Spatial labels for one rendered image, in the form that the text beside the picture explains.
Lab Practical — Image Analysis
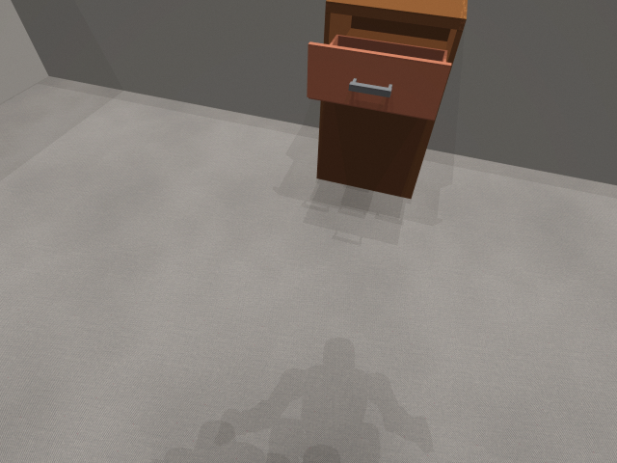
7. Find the cabinet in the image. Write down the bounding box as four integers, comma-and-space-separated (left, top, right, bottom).
317, 0, 468, 199

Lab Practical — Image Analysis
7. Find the handle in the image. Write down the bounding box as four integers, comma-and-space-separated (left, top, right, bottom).
349, 78, 392, 97

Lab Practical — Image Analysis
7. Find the drawer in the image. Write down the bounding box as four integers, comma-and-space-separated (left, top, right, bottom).
307, 35, 452, 121

